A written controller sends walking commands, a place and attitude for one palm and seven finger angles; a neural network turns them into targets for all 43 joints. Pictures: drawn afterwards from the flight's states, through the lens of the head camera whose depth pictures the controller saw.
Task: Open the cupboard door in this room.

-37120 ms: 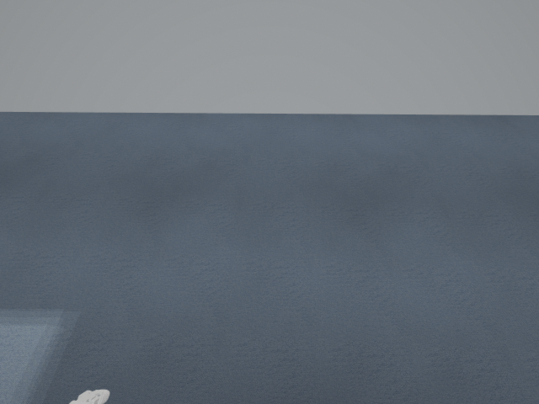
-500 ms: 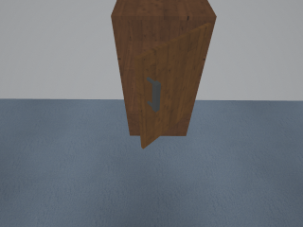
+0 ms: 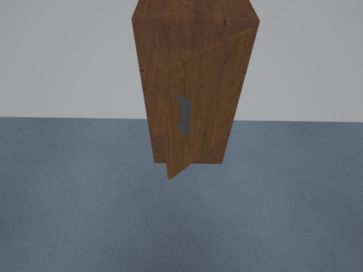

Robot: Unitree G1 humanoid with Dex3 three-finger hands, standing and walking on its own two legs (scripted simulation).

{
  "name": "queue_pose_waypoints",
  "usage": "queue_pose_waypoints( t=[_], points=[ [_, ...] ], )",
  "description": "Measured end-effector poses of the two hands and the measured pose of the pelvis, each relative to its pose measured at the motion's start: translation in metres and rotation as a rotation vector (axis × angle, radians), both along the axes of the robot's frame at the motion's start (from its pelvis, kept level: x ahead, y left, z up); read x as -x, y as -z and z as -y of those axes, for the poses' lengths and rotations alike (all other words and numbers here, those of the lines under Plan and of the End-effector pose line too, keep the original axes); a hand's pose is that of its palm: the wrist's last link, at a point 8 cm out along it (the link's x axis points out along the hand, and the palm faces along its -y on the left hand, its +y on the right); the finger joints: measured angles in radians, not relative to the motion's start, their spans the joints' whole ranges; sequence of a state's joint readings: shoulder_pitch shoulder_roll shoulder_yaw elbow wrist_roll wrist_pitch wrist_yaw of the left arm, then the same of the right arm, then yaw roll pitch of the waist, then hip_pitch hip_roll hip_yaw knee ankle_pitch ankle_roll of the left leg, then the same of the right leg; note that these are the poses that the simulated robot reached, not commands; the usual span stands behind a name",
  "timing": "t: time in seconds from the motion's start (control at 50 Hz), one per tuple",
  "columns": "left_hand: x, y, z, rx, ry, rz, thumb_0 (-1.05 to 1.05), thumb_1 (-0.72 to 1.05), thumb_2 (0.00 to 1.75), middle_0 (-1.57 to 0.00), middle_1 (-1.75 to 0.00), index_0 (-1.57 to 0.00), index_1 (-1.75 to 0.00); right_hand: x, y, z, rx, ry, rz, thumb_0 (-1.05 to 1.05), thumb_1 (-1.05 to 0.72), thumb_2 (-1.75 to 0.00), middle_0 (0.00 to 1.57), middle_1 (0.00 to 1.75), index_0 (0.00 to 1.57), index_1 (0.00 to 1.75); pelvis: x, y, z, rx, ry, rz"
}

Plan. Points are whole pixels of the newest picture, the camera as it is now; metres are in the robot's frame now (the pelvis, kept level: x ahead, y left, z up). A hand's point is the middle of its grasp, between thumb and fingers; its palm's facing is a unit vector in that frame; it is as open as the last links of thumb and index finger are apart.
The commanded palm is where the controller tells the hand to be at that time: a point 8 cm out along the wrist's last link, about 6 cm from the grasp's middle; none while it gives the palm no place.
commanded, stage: walk to a spot facing it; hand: left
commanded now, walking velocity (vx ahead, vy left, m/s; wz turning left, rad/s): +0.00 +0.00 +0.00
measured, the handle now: (181, 115) +0.59 +0.04 -0.04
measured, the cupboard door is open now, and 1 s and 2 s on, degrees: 43 43 43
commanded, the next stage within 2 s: none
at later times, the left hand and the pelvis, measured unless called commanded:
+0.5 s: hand out of the picture +0.09 +0.19 -0.18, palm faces -0.14 -0.95 -0.28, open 7.4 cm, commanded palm none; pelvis -0.01 -0.02 -0.02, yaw -12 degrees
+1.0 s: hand (127, 266) +0.17 +0.16 -0.18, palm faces -0.41 -0.89 -0.21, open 7.4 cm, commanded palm none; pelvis +0.01 +0.00 -0.01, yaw -29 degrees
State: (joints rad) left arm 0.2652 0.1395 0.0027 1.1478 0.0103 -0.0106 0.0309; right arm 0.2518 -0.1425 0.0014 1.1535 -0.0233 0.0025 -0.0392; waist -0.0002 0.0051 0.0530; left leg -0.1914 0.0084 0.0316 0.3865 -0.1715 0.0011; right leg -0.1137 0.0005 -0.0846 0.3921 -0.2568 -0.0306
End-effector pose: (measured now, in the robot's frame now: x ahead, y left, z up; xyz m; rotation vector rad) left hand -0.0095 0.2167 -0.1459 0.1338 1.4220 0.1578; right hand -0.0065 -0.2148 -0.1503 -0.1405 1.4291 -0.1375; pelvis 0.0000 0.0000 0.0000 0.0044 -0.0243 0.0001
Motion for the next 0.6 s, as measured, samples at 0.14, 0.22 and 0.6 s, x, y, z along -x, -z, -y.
queue_pose_waypoints(
  t=[0.14,0.22,0.6],
  points=[
    [-0.006,0.000,-0.002,-0.006,0.006,-0.008,0.01,0.91,0.90,-0.20,-0.29,-0.20,-0.30,-0.001,0.002,0.003,0.008,0.025,-0.003,0.00,-0.91,-0.90,0.20,0.30,0.20,0.30,-0.002,0.002,0.001,0.001,0.026,-0.005],
    [-0.012,0.004,-0.007,-0.009,0.027,-0.022,0.01,0.91,0.90,-0.20,-0.30,-0.20,-0.30,-0.002,0.003,0.008,0.030,0.075,0.017,0.00,-0.91,-0.90,0.20,0.30,0.20,0.30,-0.001,0.006,0.000,0.003,0.065,-0.011],
    [-0.114,-0.013,-0.003,-0.112,0.253,0.174,0.01,0.91,0.90,-0.20,-0.29,-0.20,-0.30,0.003,0.014,0.071,0.079,0.230,0.130,0.00,-0.91,-0.90,0.20,0.30,0.20,0.30,0.012,0.017,0.024,-0.020,0.255,-0.024]
  ],
)
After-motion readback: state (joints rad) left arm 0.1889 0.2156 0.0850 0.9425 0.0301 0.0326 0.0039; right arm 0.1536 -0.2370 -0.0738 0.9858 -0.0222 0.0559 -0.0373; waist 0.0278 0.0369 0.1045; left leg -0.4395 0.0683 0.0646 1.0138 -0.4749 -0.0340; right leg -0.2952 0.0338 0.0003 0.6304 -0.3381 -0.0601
